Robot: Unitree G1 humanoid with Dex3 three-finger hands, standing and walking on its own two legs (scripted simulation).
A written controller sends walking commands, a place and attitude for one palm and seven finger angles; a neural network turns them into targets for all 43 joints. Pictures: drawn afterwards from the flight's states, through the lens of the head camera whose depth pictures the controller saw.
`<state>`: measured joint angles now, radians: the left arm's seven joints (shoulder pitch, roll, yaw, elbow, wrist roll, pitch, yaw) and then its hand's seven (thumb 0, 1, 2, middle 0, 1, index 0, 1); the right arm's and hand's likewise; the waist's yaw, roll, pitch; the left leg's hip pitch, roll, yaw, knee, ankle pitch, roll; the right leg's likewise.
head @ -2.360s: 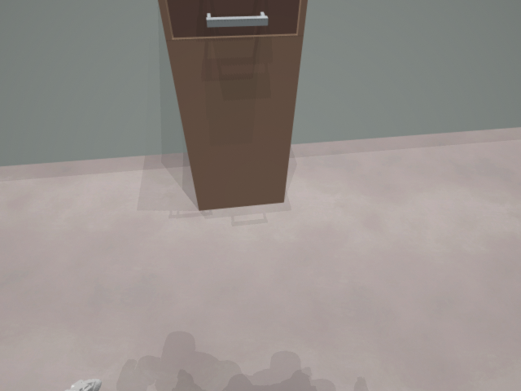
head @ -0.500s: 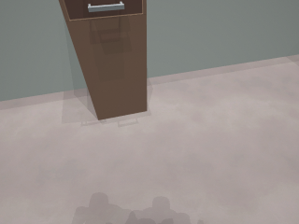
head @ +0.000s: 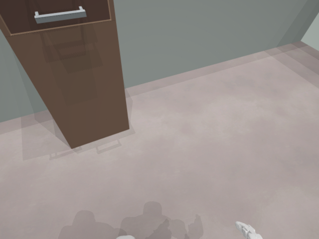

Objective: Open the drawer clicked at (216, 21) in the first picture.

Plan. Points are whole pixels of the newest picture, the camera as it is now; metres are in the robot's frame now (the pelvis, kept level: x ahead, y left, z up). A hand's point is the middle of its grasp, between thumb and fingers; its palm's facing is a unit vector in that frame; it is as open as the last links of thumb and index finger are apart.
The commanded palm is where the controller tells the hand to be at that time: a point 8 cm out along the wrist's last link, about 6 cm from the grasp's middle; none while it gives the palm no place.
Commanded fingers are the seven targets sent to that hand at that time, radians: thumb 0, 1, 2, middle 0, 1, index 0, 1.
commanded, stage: walk to a spot facing it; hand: left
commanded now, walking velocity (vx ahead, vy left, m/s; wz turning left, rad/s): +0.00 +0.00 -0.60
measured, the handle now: (60, 13) +0.79 +0.50 +0.15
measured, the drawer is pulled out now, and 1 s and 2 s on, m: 0.00 0.00 0.00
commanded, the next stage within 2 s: turn to face it in 2.00 s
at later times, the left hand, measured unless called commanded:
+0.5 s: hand (137, 164) +0.36 +0.12 -0.14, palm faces -0.35 -0.90 -0.27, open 7.4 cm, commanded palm none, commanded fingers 0.00 0.90 0.90 -0.20 -0.30 -0.20 -0.30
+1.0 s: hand (126, 160) +0.38 +0.17 -0.16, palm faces -0.52 -0.83 -0.18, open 7.4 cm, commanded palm none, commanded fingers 0.00 0.90 0.90 -0.20 -0.30 -0.20 -0.30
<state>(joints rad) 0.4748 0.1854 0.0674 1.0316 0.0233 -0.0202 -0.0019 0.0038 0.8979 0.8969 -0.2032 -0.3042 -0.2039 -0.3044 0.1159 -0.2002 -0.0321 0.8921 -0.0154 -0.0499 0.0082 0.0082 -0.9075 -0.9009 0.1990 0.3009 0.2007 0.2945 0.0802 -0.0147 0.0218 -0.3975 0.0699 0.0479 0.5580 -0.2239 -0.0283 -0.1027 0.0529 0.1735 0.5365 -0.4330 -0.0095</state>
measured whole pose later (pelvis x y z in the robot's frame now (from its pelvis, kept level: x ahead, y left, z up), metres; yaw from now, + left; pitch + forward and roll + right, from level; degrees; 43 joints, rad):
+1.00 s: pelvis +0.20 +0.04 +0.02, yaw -37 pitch +0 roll -2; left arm 0.22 0.26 0.11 0.91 0.02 0.09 -0.03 0.00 0.90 0.90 -0.20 -0.30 -0.20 -0.30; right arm 0.21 -0.15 -0.02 0.89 -0.02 0.00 -0.03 0.00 -0.90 -0.90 0.20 0.30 0.20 0.30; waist 0.02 -0.05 0.06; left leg -0.22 0.11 0.22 0.50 -0.28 0.03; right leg -0.51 -0.02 -0.01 1.16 -0.39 0.07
